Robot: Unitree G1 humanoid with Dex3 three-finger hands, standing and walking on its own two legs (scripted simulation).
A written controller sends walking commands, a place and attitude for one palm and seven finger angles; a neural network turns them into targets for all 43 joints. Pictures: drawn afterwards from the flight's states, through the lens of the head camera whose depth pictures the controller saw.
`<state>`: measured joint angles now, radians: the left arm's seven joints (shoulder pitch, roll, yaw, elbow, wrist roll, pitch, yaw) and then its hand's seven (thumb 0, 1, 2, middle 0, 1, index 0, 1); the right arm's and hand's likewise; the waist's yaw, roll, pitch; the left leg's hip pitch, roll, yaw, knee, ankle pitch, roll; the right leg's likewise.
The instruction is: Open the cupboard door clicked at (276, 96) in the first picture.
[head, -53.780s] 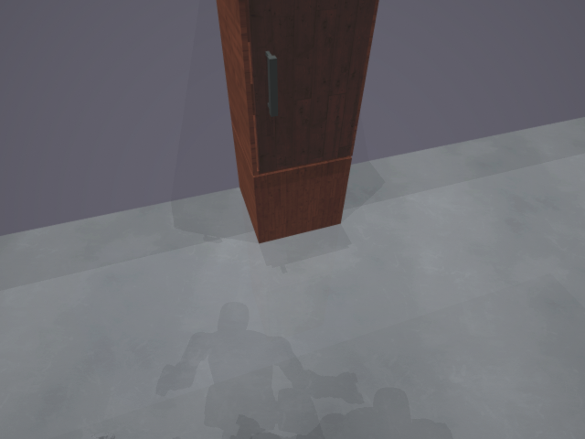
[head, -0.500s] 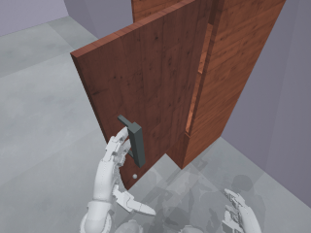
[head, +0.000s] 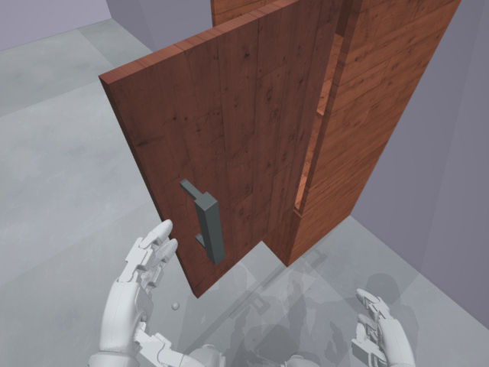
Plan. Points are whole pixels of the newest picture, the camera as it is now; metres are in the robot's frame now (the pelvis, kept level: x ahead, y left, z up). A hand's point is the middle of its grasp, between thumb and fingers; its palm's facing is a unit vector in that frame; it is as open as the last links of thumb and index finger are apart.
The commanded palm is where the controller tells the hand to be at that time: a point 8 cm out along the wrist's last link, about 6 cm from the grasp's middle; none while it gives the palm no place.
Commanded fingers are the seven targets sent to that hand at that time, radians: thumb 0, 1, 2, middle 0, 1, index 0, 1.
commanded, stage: slide the hand sideways off the handle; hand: left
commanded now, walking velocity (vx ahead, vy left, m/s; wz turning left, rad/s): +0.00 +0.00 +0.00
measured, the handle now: (203, 224) +0.32 +0.09 +0.07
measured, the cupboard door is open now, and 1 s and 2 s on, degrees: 95 95 95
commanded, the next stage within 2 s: draw the hand back to the body in 0.20 s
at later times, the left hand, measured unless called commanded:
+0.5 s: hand (141, 312) +0.18 +0.14 +0.10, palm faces +0.02 -1.00 -0.05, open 16.3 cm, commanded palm +0.15 +0.20 +0.11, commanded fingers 0.00 -0.50 0.30 -0.15 -0.30 -0.15 -0.30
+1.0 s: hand (64, 298) +0.18 +0.21 +0.15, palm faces +0.21 -0.92 -0.33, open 14.9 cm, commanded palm +0.14 +0.26 +0.18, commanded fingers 0.00 0.06 0.54 -0.17 -0.30 -0.17 -0.30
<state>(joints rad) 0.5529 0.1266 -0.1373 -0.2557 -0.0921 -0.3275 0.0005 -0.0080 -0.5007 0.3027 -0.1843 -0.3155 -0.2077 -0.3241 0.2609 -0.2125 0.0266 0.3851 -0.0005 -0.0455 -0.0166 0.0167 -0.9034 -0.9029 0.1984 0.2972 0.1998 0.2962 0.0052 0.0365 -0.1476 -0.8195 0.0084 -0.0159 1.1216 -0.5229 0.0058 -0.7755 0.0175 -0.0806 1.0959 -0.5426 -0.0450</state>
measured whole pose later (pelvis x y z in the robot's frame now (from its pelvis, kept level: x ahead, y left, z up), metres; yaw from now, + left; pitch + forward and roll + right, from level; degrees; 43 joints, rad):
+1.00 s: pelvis +0.01 +0.01 +0.05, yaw +0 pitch +4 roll -2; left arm 0.66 0.31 0.10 -0.48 -0.07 -0.03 0.08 -0.01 -0.25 0.41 -0.16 -0.30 -0.17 -0.30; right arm 0.28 -0.22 0.04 0.45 0.03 -0.08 -0.12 0.02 -0.90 -0.90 0.20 0.30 0.20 0.30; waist 0.05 0.07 -0.12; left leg -0.48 0.01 -0.01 0.84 -0.42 0.02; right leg -0.42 0.03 -0.07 0.78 -0.42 -0.03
